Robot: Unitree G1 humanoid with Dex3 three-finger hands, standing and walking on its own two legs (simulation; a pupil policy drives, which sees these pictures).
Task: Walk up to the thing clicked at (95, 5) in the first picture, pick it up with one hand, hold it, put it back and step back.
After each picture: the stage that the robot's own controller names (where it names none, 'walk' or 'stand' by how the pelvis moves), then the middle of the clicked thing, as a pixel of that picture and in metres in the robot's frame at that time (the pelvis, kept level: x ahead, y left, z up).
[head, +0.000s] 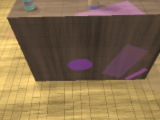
stand; out of the picture +0.98 -0.05 +0.08
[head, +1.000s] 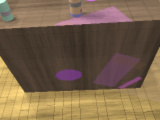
walk; out of the picture +0.87 +0.09 +0.10
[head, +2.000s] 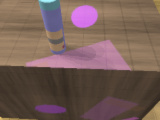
stand; (54, 27) +0.54 +0.17 +0.10
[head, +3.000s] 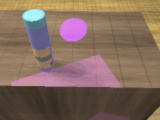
stand; (41, 44) +0.47 +0.18 +0.09
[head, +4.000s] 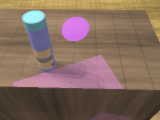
stand; (41, 45) +0.47 +0.18 +0.08
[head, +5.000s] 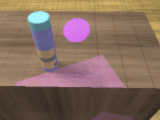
stand; (45, 45) +0.48 +0.17 +0.08
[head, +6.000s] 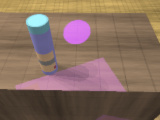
stand; (44, 48) +0.46 +0.17 +0.08
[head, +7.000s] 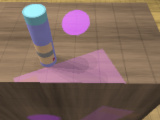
rise first; (42, 40) +0.48 +0.18 +0.08
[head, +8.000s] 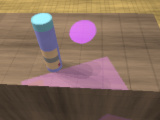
rise first; (49, 46) +0.47 +0.18 +0.08
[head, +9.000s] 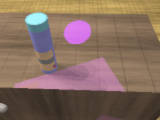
go down; (43, 47) +0.47 +0.18 +0.09
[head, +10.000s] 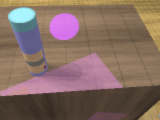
go down; (31, 47) +0.44 +0.17 +0.10
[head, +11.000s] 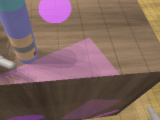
close in; (19, 30) +0.46 +0.18 +0.13
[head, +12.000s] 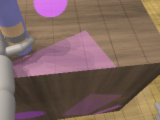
close; (9, 19) +0.49 +0.19 +0.15
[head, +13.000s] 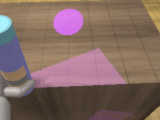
lift; (11, 63) +0.34 +0.21 +0.15
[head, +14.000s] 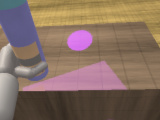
lift; (24, 39) +0.31 +0.17 +0.28
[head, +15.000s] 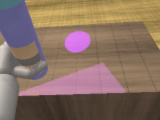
hold; (22, 38) +0.31 +0.16 +0.29
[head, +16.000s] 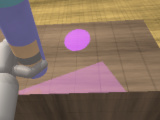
crouch; (23, 37) +0.30 +0.15 +0.29
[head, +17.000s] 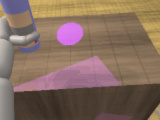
crouch; (17, 10) +0.44 +0.18 +0.28
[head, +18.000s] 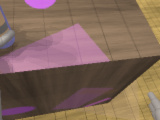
lower; out of the picture +0.50 +0.22 +0.15
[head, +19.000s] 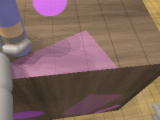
lower; (8, 19) +0.48 +0.19 +0.15
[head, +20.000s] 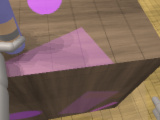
lower; (0, 16) +0.49 +0.20 +0.15
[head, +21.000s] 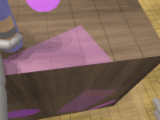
lower; out of the picture +0.50 +0.20 +0.15
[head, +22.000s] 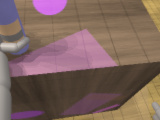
loosen; (5, 17) +0.49 +0.20 +0.15
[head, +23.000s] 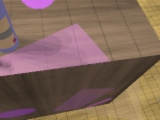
withdraw; out of the picture +0.48 +0.20 +0.16
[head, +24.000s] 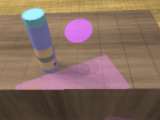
sink last; (42, 44) +0.46 +0.18 +0.12
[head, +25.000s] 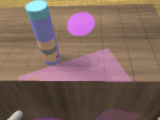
stand; (45, 36) +0.48 +0.18 +0.12
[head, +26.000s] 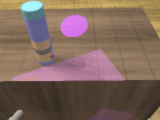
stand; (40, 37) +0.50 +0.19 +0.12
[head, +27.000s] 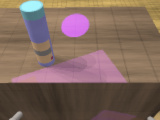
stand; (40, 37) +0.48 +0.18 +0.12
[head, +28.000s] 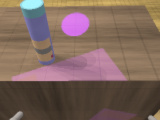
stand; (40, 35) +0.49 +0.18 +0.13
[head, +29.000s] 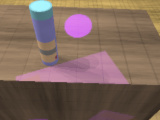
stand; (46, 37) +0.48 +0.17 +0.11
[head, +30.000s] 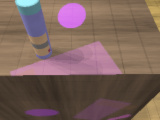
walk; (37, 31) +0.51 +0.19 +0.09
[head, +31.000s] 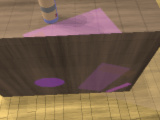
walk; out of the picture +0.68 +0.19 +0.09
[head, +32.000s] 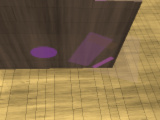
walk; out of the picture +0.98 +0.20 +0.09
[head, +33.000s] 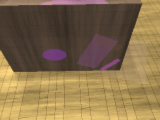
stand; out of the picture +1.07 +0.20 +0.09
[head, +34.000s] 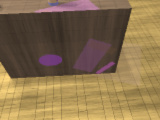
stand; out of the picture +1.08 +0.23 +0.07
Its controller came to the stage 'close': yes
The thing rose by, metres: 0.21
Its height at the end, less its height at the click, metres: +0.00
